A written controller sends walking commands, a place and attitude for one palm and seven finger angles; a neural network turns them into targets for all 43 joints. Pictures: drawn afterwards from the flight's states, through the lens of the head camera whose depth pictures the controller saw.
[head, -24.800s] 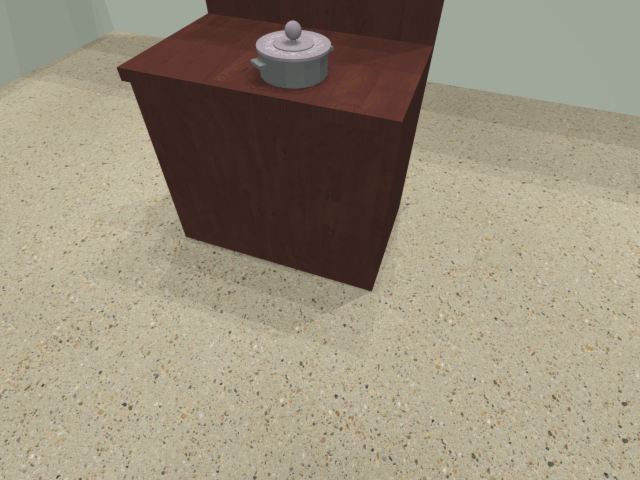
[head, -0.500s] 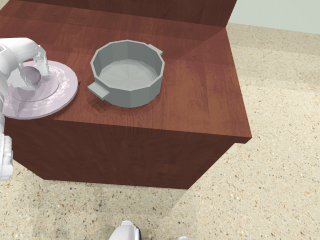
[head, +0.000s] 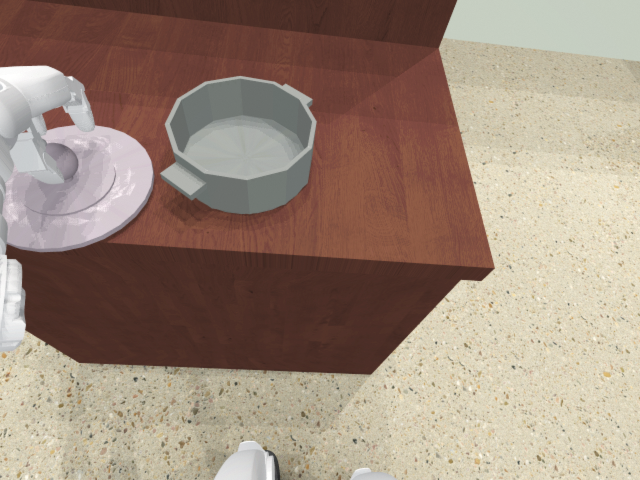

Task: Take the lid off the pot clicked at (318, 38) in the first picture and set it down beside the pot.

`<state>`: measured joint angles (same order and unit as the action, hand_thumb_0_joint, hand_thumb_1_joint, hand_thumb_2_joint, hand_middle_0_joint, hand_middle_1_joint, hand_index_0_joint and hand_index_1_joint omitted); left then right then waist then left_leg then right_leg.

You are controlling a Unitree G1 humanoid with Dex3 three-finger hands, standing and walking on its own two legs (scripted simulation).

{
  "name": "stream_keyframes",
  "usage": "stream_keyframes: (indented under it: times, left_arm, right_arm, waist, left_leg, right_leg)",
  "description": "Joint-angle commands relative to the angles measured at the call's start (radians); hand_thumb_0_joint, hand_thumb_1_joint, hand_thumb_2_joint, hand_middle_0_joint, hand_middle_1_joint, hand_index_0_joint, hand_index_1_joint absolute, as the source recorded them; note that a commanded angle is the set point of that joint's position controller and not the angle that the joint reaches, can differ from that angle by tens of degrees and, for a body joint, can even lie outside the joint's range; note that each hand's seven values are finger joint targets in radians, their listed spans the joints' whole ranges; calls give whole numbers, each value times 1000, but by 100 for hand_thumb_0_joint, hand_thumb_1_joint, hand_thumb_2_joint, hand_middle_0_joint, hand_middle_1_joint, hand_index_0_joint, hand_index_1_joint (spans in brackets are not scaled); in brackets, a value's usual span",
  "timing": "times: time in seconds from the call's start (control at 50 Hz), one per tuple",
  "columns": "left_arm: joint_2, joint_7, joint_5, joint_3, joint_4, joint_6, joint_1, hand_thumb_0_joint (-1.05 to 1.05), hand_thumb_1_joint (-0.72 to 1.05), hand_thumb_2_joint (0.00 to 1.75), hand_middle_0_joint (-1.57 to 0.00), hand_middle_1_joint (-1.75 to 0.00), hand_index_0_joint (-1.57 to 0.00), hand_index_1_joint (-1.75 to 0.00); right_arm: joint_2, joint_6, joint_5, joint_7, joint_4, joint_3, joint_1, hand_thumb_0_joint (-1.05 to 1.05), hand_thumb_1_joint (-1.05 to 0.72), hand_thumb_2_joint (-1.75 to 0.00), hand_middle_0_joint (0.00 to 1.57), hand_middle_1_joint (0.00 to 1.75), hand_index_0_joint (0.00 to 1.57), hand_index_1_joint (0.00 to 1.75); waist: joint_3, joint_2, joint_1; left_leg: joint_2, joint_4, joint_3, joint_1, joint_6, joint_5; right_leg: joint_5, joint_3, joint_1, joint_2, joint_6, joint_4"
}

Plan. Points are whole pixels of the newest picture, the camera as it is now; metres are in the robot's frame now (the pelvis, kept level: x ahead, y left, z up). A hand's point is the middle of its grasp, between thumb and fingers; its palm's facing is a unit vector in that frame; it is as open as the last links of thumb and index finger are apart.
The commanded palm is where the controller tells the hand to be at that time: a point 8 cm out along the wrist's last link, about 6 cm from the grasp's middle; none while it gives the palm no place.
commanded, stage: open the fingers wide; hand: left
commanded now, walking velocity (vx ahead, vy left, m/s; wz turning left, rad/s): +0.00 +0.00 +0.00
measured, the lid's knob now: (56, 162) +0.49 +0.30 +0.07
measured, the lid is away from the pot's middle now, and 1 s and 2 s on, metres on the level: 0.23 0.23 0.23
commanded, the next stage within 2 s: raise the empty hand in 0.26 s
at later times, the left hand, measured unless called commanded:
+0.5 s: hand (38, 128) +0.50 +0.30 +0.12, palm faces -0.40 -0.09 -0.91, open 11.1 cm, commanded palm +0.54 +0.29 +0.19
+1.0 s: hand (6, 87) +0.50 +0.31 +0.18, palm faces -0.35 -0.10 -0.93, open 11.1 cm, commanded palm +0.53 +0.30 +0.24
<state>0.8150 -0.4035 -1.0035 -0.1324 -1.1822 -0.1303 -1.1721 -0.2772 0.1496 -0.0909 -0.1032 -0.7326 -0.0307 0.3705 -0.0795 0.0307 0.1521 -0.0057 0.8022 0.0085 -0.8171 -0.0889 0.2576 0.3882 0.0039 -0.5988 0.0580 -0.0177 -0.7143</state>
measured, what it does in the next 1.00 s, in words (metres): stands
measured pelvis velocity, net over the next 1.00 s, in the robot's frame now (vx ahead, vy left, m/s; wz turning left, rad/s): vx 0.01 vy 0.00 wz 0.01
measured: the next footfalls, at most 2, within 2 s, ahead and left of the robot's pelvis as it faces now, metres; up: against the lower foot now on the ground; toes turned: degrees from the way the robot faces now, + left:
none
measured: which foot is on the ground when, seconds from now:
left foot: down 0.00-1.00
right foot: down 0.00-1.00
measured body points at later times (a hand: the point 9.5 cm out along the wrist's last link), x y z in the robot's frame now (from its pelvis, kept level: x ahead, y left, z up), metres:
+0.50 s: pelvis +0.01 +0.00 +0.00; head +0.10 +0.03 +0.44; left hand +0.52 +0.30 +0.17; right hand +0.00 -0.28 -0.11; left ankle +0.07 +0.06 -0.70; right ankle -0.03 -0.15 -0.70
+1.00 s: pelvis +0.01 +0.00 +0.01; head +0.09 +0.03 +0.45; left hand +0.51 +0.31 +0.23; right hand +0.02 -0.28 -0.10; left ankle +0.07 +0.06 -0.70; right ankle -0.03 -0.15 -0.70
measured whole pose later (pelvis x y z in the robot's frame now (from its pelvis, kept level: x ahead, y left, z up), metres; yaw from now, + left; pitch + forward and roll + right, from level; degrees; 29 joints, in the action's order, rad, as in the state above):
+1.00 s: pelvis +0.01 +0.00 +0.01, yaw +1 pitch +14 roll -5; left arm 0.84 -0.46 -1.01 -0.13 -1.15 -0.07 -1.25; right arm -0.28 0.18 -0.10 -0.08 -0.71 -0.03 0.35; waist -0.09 0.04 0.15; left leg 0.00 0.76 0.00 -0.74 -0.08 0.26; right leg 0.38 0.00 -0.51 0.06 -0.02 -0.65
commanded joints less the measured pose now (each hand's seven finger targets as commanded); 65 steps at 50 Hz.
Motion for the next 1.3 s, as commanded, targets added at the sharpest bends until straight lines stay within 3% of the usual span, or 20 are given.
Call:
stream_keyframes:
  times: [0.0, 0.14, 0.2, 0.34, 0.4, 0.48, 0.56, 0.64, 0.7, 0.78, 0.8, 0.86, 0.92, 0.98, 1.0, 1.08, 1.12, 1.18, 1.2, 1.28]
  left_arm:
    - [263, 41, 3, 92, 215, -8, -524, 0, -4, 71, -37, -82, -37, -82]
    - [273, 41, -19, 103, 152, -4, -463, 0, -5, 72, -38, -80, -38, -80]
    - [303, 41, -26, 129, 195, -8, -468, 0, -5, 73, -38, -80, -38, -80]
    - [283, 33, -14, 109, 183, -3, -477, 0, -6, 74, -39, -78, -39, -78]
    - [346, 38, -18, 145, 288, -11, -547, 0, -6, 74, -39, -78, -39, -78]
    - [285, 17, 11, 106, 245, -7, -500, 0, -6, 74, -39, -78, -39, -78]
    - [245, 6, 6, 61, 163, 29, -491, 0, -6, 74, -39, -78, -39, -78]
    - [214, -3, 13, 35, 249, 39, -564, 0, -6, 74, -39, -78, -39, -78]
    - [290, -8, 20, 88, 269, 36, -582, 0, -6, 74, -39, -78, -39, -78]
    - [202, -23, 40, 28, 237, 45, -567, 0, -6, 74, -39, -78, -39, -78]
    - [252, -18, 24, 56, 237, 52, -585, 0, -6, 74, -39, -78, -39, -78]
    - [256, -18, 15, 50, 166, 64, -558, 0, -6, 74, -39, -78, -39, -78]
    - [300, -12, -5, 80, 242, 62, -611, 0, -6, 74, -39, -78, -39, -78]
    - [246, -29, 18, 59, 282, 61, -595, 0, -6, 74, -39, -78, -39, -78]
    - [304, -29, 5, 98, 267, 66, -602, 0, -6, 74, -39, -78, -39, -78]
    - [207, -45, 31, 28, 204, 85, -561, 0, -6, 74, -39, -78, -39, -78]
    - [237, -39, 14, 39, 157, 102, -570, 0, -6, 74, -39, -78, -39, -78]
    - [223, -41, 22, 14, 238, 106, -653, 0, -6, 74, -39, -78, -39, -78]
    - [269, -36, 1, 37, 255, 109, -697, 0, -6, 74, -39, -78, -39, -78]
    - [218, -48, 18, 4, 248, 113, -688, 0, -6, 74, -39, -78, -39, -78]
  right_arm:
    - [-211, -6, 12, -13, 44, 80, 136, 0, -90, -90, 20, 30, 20, 30]
    - [-207, 17, 8, 1, 54, 82, 146, 0, -90, -90, 20, 30, 20, 30]
    - [-207, 25, 11, 7, 59, 87, 148, 0, -90, -90, 20, 30, 20, 30]
    - [-208, 34, 6, 8, 67, 85, 138, 0, -90, -90, 20, 30, 20, 30]
    - [-203, 32, 12, 6, 70, 86, 137, 0, -90, -90, 20, 30, 20, 30]
    - [-197, 25, 1, 1, 73, 74, 122, 0, -90, -90, 20, 30, 20, 30]
    - [-202, 29, -5, 8, 74, 74, 108, 0, -90, -90, 20, 30, 20, 30]
    - [-205, 28, 1, 12, 66, 80, 106, 0, -90, -90, 20, 30, 20, 30]
    - [-207, 24, 1, 6, 67, 79, 105, 0, -90, -90, 20, 30, 20, 30]
    - [-200, 16, -9, 5, 65, 72, 92, 0, -90, -90, 20, 30, 20, 30]
    - [-207, 21, -4, 7, 62, 77, 94, 0, -90, -90, 20, 30, 20, 30]
    - [-206, 19, -10, 6, 66, 67, 89, 0, -90, -90, 20, 30, 20, 30]
    - [-203, 18, -2, 9, 72, 71, 92, 0, -90, -90, 20, 30, 20, 30]
    - [-193, 12, -4, 15, 83, 74, 88, 0, -90, -90, 20, 30, 20, 30]
    - [-202, 20, 0, 17, 82, 80, 88, 0, -90, -90, 20, 30, 20, 30]
    - [-199, 24, -13, 23, 81, 75, 82, 0, -90, -90, 20, 30, 20, 30]
    - [-205, 28, -9, 25, 74, 75, 84, 0, -90, -90, 20, 30, 20, 30]
    - [-206, 20, -11, 23, 74, 71, 76, 0, -90, -90, 20, 30, 20, 30]
    - [-207, 19, -4, 24, 69, 75, 86, 0, -90, -90, 20, 30, 20, 30]
    - [-200, 2, -12, 18, 69, 69, 80, 0, -90, -90, 20, 30, 20, 30]
  waist:
    - [-456, 167, 11]
    - [-412, 144, 9]
    - [-466, 174, -5]
    - [-417, 133, 13]
    - [-521, 210, -2]
    - [-463, 180, 2]
    - [-355, 153, 12]
    - [-413, 197, 13]
    - [-469, 155, 7]
    - [-402, 148, 4]
    - [-416, 150, 5]
    - [-347, 125, 8]
    - [-432, 178, -7]
    - [-464, 183, -17]
    - [-469, 164, -11]
    - [-377, 129, -10]
    - [-340, 109, -3]
    - [-375, 141, -5]
    - [-423, 159, -2]
    - [-420, 164, -3]
  left_leg:
    - [-19, -66, -108, 714, 28, -203]
    - [-9, -50, -92, 659, 27, -241]
    - [-12, -38, -92, 703, 32, -316]
    - [-7, -53, -92, 654, 23, -207]
    - [-11, -45, -92, 742, 26, -289]
    - [-6, -46, -79, 718, 21, -321]
    - [-3, -81, -84, 656, 20, -158]
    - [-16, -84, -99, 741, 24, -220]
    - [-7, -82, -85, 727, 15, -229]
    - [-5, -100, -84, 723, 15, -232]
    - [-9, -104, -88, 725, 18, -201]
    - [-1, -118, -85, 661, 16, -140]
    - [-2, -107, -89, 733, 20, -242]
    - [-4, -95, -86, 797, 23, -388]
    - [-5, -98, -86, 782, 22, -349]
    - [1, -127, -81, 737, 20, -289]
    - [2, -137, -83, 701, 16, -207]
    - [5, -149, -77, 728, 12, -217]
    - [0, -150, -88, 758, 15, -216]
    - [1, -154, -88, 787, 15, -271]
  right_leg:
    - [-127, 52, -246, 52, 61, 98]
    - [-146, 56, -242, 57, 64, 95]
    - [-164, 52, -234, 60, 63, 87]
    - [-135, 55, -234, 58, 62, 99]
    - [-166, 45, -201, 58, 61, 98]
    - [-188, 57, -191, 60, 59, 105]
    - [-118, 59, -210, 55, 64, 133]
    - [-130, 60, -222, 53, 62, 138]
    - [-167, 51, -148, 53, 56, 138]
    - [-155, 65, -164, 50, 59, 145]
    - [-141, 57, -163, 49, 56, 154]
    - [-126, 58, -154, 47, 62, 160]
    - [-167, 56, -129, 47, 65, 156]
    - [-214, 63, -116, 52, 62, 154]
    - [-206, 54, -107, 51, 56, 164]
    - [-170, 68, -117, 48, 61, 174]
    - [-146, 62, -122, 46, 62, 186]
    - [-157, 60, -97, 43, 64, 192]
    - [-154, 54, -93, 44, 60, 197]
    - [-173, 60, -85, 44, 62, 204]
